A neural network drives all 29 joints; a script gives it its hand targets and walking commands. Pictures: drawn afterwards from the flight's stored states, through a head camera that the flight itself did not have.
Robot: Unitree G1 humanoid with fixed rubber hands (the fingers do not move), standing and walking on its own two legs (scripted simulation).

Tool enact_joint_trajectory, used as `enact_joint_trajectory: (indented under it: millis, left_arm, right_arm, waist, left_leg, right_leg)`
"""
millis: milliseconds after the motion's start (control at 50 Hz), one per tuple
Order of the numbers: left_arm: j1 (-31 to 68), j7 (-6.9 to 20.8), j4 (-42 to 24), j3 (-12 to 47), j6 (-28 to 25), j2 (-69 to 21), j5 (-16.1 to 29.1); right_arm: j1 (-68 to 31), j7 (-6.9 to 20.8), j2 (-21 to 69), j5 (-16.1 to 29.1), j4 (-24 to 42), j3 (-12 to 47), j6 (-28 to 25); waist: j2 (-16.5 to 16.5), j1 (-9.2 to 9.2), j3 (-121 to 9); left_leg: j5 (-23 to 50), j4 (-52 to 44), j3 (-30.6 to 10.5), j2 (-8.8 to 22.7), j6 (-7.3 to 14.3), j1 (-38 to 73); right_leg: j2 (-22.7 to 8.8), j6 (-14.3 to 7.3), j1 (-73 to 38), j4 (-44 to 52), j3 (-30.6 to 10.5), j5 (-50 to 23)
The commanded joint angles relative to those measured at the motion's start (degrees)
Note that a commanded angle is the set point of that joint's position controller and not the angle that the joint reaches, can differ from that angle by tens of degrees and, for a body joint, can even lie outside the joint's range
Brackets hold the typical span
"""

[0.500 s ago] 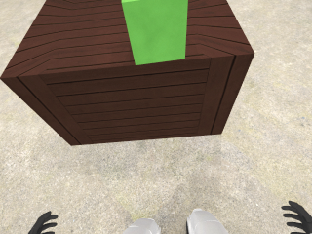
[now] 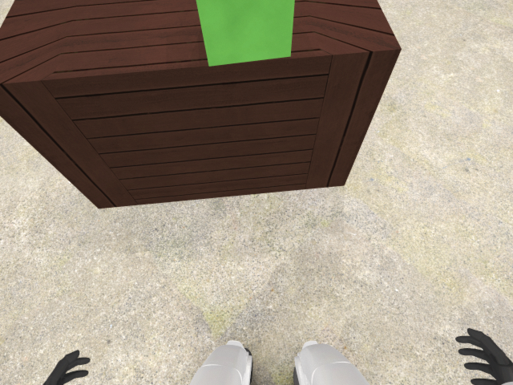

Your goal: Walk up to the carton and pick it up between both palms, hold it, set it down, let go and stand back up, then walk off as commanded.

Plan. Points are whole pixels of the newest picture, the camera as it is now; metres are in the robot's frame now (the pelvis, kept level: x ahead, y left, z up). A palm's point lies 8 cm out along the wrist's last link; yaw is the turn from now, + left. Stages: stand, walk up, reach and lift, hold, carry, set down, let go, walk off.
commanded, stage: walk off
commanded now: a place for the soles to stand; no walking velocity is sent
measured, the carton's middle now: out of the picture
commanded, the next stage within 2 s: stand in 0.66 s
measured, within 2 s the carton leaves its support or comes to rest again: neither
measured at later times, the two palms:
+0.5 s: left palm out of the picture +0.01 +0.35 -0.08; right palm out of the picture +0.04 -0.31 -0.07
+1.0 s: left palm out of the picture +0.06 +0.34 -0.06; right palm out of the picture +0.06 -0.31 -0.07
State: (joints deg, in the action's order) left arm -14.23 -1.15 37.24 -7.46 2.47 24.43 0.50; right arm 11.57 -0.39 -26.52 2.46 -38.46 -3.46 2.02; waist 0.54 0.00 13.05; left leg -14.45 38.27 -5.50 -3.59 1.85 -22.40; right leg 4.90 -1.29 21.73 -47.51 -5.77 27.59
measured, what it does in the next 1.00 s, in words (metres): steps on the spot: right foot, then left foot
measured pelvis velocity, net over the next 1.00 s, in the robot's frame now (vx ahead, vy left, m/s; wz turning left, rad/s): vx -0.05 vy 0.01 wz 0.02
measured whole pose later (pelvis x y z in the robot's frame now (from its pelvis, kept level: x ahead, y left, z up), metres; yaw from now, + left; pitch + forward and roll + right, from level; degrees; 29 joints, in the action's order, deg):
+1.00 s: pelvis -0.05 +0.01 +0.01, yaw +1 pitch +1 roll +0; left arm -13.7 0.1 39.7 -7.4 -1.3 23.8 0.5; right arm 13.8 -0.2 -25.9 2.5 -41.7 -0.8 -2.0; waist 0.6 -1.0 2.9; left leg -20.5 35.9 -4.5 -2.6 1.2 -16.3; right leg 3.2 -0.7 17.0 -35.6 -6.6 19.7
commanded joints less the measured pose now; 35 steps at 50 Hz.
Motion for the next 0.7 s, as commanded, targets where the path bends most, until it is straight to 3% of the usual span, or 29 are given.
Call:
enact_joint_trajectory:
  millis: [0, 20, 40, 60, 80, 100, 120, 160, 220, 280, 320, 340, 360, 380, 400, 420, 440, 460, 480, 520, 560, 580, 600, 620, 640, 660, 680]
  left_arm:
    - [-6.9, -0.4, 0.6, -1.3, -2.3, 12.5, -2.4]
    - [-3.1, -0.3, -1.4, -1.8, -2.5, 16.7, -2.5]
    - [0.1, -0.1, -1.9, -2.3, -2.0, 17.3, -2.8]
    - [3.1, -0.6, -3.0, -2.0, -2.3, 16.2, -2.7]
    - [5.1, -0.7, -3.1, -2.0, -2.2, 15.1, -2.4]
    - [6.2, -0.5, -3.2, -1.8, -2.3, 14.0, -2.3]
    - [6.2, -0.2, -3.5, -2.0, -2.4, 13.6, -2.2]
    - [4.7, 0.2, -3.5, -2.1, -2.5, 13.2, -2.6]
    - [5.4, 1.1, -2.6, -1.5, -2.1, 12.5, -2.8]
    - [5.8, 1.8, -1.7, -1.5, -1.1, 13.5, -2.9]
    - [5.8, 1.9, -1.4, -1.4, -0.6, 13.3, -2.4]
    - [4.9, 1.7, -0.8, -0.8, -0.4, 12.0, -2.1]
    - [2.9, 1.3, 0.3, -0.3, -0.3, 10.1, -1.7]
    - [1.3, 1.0, 0.9, 0.2, -0.3, 7.9, -0.8]
    - [3.0, 0.6, 0.3, 0.1, -0.9, 7.8, -0.4]
    - [5.1, 0.1, -0.1, -0.8, -1.1, 11.4, -0.8]
    - [2.9, 0.3, 1.9, -0.3, -1.1, 10.8, -0.1]
    - [0.4, 0.6, 3.2, -0.1, -1.4, 10.7, 0.2]
    - [-1.6, 0.9, 3.5, -0.1, -1.8, 10.7, 0.1]
    - [-1.8, 1.3, 3.1, 0.3, -2.7, 10.0, -0.1]
    - [0.7, 1.2, 2.3, 0.7, -3.6, 8.1, -0.4]
    - [0.7, 1.0, 2.3, 0.9, -4.1, 7.6, -0.5]
    - [-0.6, 0.8, 2.6, 1.1, -4.7, 7.1, -0.7]
    - [-2.6, 0.6, 2.7, 0.8, -5.2, 7.6, -0.9]
    - [-3.9, 0.3, 2.7, 0.2, -5.5, 9.7, -1.4]
    - [-5.3, 0.1, 2.3, -0.3, -5.8, 12.4, -1.8]
    - [-3.9, -0.1, 1.3, 0.0, -6.0, 13.3, -1.5]
  right_arm:
    - [-0.8, -0.5, -9.2, -3.2, 3.7, -3.2, 0.1]
    - [2.3, -0.8, -8.1, -3.1, 3.0, -2.8, 0.5]
    - [1.7, -1.2, -11.3, -3.9, 2.1, -3.9, 0.8]
    - [2.3, -1.1, -11.2, -3.2, 1.4, -3.8, 0.9]
    - [4.7, -0.7, -11.5, -2.8, 1.0, -4.1, 1.2]
    - [6.6, -0.5, -12.0, -2.6, 0.4, -4.2, 1.0]
    - [8.4, -0.3, -12.5, -2.6, 0.1, -4.2, 0.7]
    - [8.0, -0.1, -12.3, -3.0, -0.3, -4.2, 0.2]
    - [8.2, 0.3, -10.6, -2.8, -1.9, -3.7, -0.1]
    - [9.0, 0.7, -9.5, -2.7, -3.5, -3.7, -0.5]
    - [11.8, 0.6, -8.8, -2.9, -4.6, -4.0, -1.0]
    - [12.8, 0.4, -8.5, -3.3, -5.2, -4.1, -1.5]
    - [12.4, 0.3, -8.3, -3.8, -5.1, -3.9, -2.1]
    - [10.7, 0.1, -10.1, -4.9, -3.8, -3.6, -2.7]
    - [5.5, 0.0, -14.6, -5.2, -1.3, -3.7, -3.3]
    - [1.0, -0.1, -15.3, -5.3, -0.1, -3.6, -3.5]
    - [-3.2, -0.4, -12.3, -5.2, 0.5, -2.6, -3.9]
    - [-5.5, -0.4, -11.0, -5.2, 0.6, -2.1, -4.1]
    - [-5.9, -0.2, -9.9, -5.3, 0.8, -1.8, -4.3]
    - [-1.4, 0.4, -9.2, -5.1, 0.6, -2.0, -4.3]
    - [3.5, 0.5, -8.5, -5.1, -0.6, -2.3, -4.2]
    - [4.4, 0.3, -8.6, -5.0, -1.0, -2.2, -4.1]
    - [3.4, 0.2, -8.7, -4.9, -0.8, -2.1, -3.8]
    - [1.7, 0.2, -8.3, -4.6, -0.1, -1.7, -3.7]
    - [2.0, 0.0, -7.0, -4.0, 0.0, -1.3, -4.0]
    - [2.5, -0.2, -6.0, -3.3, 0.6, -0.9, -4.4]
    - [1.4, -0.3, -5.1, -2.6, 0.5, -1.0, -4.3]
  waist:
    - [-5.3, 2.57, -16.5]
    - [-14.8, 1.04, -15.8]
    - [-9.7, 1.65, -11.5]
    - [-9.6, 0.63, -6.8]
    - [-9.6, -0.58, -5.4]
    - [-9.0, -1.23, -5.3]
    - [-9.3, -0.97, -6.8]
    - [-9.8, 0.42, -8.0]
    - [-12.8, 0.11, -7.5]
    - [-16.5, -0.27, -6.9]
    - [-13.6, -2.39, -7.9]
    - [-10.3, -3.16, -8.4]
    - [-5.7, -3.26, -8.7]
    - [4.5, -3.18, -8.2]
    - [8.6, -3.02, -4.6]
    - [4.3, -2.61, -1.0]
    - [2.6, -0.48, -0.4]
    - [4.6, 0.43, -1.4]
    - [6.7, 0.47, -3.4]
    - [9.6, -1.42, -8.7]
    - [11.2, -3.38, -14.0]
    - [11.1, -3.32, -16.0]
    - [9.6, -1.89, -17.3]
    - [7.6, 0.07, -18.6]
    - [4.8, 0.86, -21.0]
    - [0.7, 1.27, -23.3]
    - [-2.6, 1.78, -21.9]
  left_leg:
    - [-0.2, 8.7, -6.9, 2.5, 1.7, -2.6]
    - [-23.6, 21.0, -3.1, -7.3, -0.9, -6.7]
    - [-23.2, 30.0, -7.7, -5.8, -0.4, -2.6]
    - [-19.1, 34.1, -9.2, -5.6, 0.1, -2.7]
    - [-15.8, 35.1, -9.9, -5.1, -0.3, -3.6]
    - [-13.2, 35.9, -9.3, -4.6, -0.9, -4.6]
    - [-12.0, 36.0, -8.4, -4.8, -1.6, -5.0]
    - [-12.9, 34.3, -7.1, -4.3, -2.2, -5.8]
    - [-17.2, 20.1, -3.0, -2.3, -2.5, -0.8]
    - [-18.9, 6.9, 2.8, -0.8, -1.5, 7.3]
    - [-10.8, -4.1, 6.4, 0.0, 0.1, 15.7]
    - [-10.4, -9.1, 5.4, 0.2, 0.7, 18.8]
    - [-14.2, -13.0, 1.0, 0.8, 1.8, 19.7]
    - [-24.0, -20.6, -13.3, 7.6, 4.4, 16.6]
    - [-32.8, -26.9, -33.3, 20.1, 8.4, 3.1]
    - [-32.2, -27.5, -34.0, 20.5, 9.4, -7.2]
    - [-28.3, -26.1, -27.0, 17.2, 7.0, -6.9]
    - [-24.4, -24.4, -21.1, 14.6, 6.0, -4.0]
    - [-20.8, -22.2, -17.8, 13.3, 6.4, -1.0]
    - [-7.7, -16.9, -15.0, 12.8, 7.1, 9.4]
    - [19.0, -10.3, -12.5, 13.6, 7.7, 20.0]
    - [29.0, -7.1, -10.8, 13.4, 7.3, 22.6]
    - [32.8, -4.0, -7.6, 12.3, 6.3, 20.4]
    - [33.1, -1.3, -5.2, 10.6, 4.5, 15.1]
    - [30.4, 2.4, -4.6, 8.2, 1.9, 8.9]
    - [23.7, 6.8, -4.0, 5.1, -0.4, 1.1]
    - [7.1, 9.7, -0.7, 1.5, -2.0, -0.7]
  right_leg:
    - [-10.9, -5.9, -14.9, 23.3, -13.8, -17.6]
    - [-22.1, -10.2, -10.3, 27.1, -30.1, -18.5]
    - [-23.5, -13.4, 2.0, 28.8, -30.8, -7.1]
    - [-22.0, -13.0, 6.8, 30.0, -27.4, -2.3]
    - [-19.8, -12.6, 4.9, 28.7, -22.9, -2.3]
    - [-16.9, -10.8, 3.7, 27.7, -18.6, -1.0]
    - [-15.4, -9.8, 1.4, 27.7, -17.4, 2.4]
    - [-15.7, -10.3, -1.3, 28.8, -19.8, 9.5]
    - [-14.4, -8.0, 0.3, 30.9, -16.3, 16.7]
    - [-14.1, -7.8, 4.0, 32.4, -12.9, 15.9]
    - [-14.0, -6.8, 6.8, 30.4, -11.2, 14.1]
    - [-13.2, -5.8, 8.2, 26.6, -10.9, 13.1]
    - [-11.2, -4.4, 9.6, 20.2, -10.5, 12.9]
    - [-5.4, -1.8, 12.5, 6.6, -7.7, 11.2]
    - [2.7, 1.0, 12.0, -5.9, -2.6, 5.1]
    - [1.9, 1.4, 4.9, -12.0, -7.0, 2.3]
    - [0.8, 1.4, 3.4, -13.2, -7.4, -1.8]
    - [0.8, 1.9, 4.2, -13.4, -6.6, -3.3]
    - [0.3, 2.6, 3.6, -12.2, -5.5, -3.2]
    - [-1.2, 2.5, 3.6, -1.4, -3.7, 0.2]
    - [-2.4, 1.3, 3.7, 9.1, -0.6, 3.2]
    - [-2.8, 0.9, 2.0, 14.5, 2.0, 0.8]
    - [-3.3, 0.4, -3.4, 20.7, 4.3, -5.7]
    - [-4.0, -0.9, -11.6, 25.5, 2.9, -13.5]
    - [-6.5, -3.6, -19.6, 24.1, -4.5, -22.4]
    - [-11.7, -6.7, -26.3, 22.3, -15.4, -31.1]
    - [-17.9, -12.3, -23.1, 19.4, -21.3, -39.2]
